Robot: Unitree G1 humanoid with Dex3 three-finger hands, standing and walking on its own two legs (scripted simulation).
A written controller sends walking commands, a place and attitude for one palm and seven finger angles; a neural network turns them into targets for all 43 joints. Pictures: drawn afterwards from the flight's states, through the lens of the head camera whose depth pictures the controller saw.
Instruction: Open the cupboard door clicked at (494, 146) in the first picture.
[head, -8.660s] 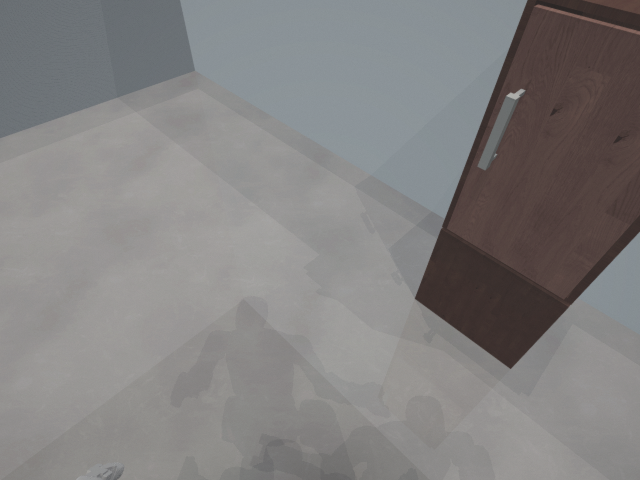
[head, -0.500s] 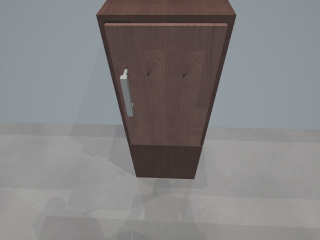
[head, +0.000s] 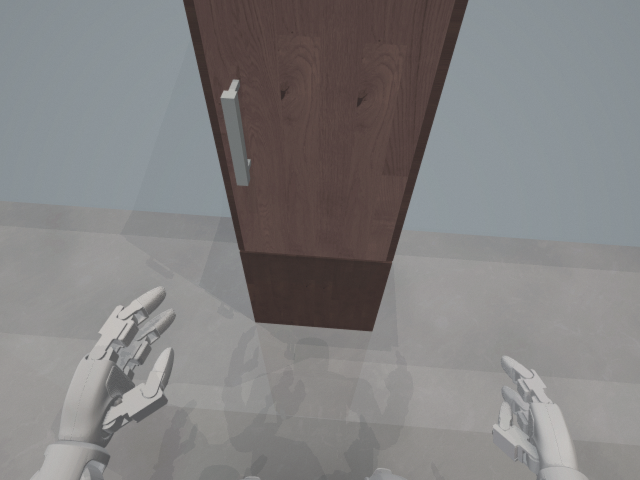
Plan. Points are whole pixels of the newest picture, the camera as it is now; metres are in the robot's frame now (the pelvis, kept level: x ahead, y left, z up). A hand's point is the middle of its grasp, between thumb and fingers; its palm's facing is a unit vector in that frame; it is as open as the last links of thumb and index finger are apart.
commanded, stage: raise the hand with hooked fingers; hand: left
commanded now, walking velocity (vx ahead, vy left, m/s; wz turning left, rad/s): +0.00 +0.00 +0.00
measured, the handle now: (239, 135) +0.63 +0.17 +0.07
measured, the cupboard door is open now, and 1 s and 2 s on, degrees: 0 0 0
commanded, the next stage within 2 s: move the hooked fingers beside the handle in 1.78 s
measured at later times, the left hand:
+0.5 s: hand (108, 388) +0.21 +0.25 +0.03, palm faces -0.02 -1.00 -0.06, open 11.0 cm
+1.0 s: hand (68, 343) +0.25 +0.29 +0.07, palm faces +0.01 -1.00 -0.06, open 13.6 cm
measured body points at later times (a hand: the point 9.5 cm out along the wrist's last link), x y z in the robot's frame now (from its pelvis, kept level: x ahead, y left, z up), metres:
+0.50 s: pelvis -0.03 +0.02 -0.02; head +0.03 +0.03 +0.43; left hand +0.21 +0.30 +0.04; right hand +0.12 -0.20 -0.11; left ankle -0.01 +0.14 -0.68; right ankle +0.03 -0.10 -0.68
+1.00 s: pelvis +0.00 +0.04 +0.00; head +0.04 +0.05 +0.45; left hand +0.24 +0.35 +0.07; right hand +0.18 -0.19 -0.06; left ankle -0.01 +0.14 -0.68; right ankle +0.03 -0.10 -0.68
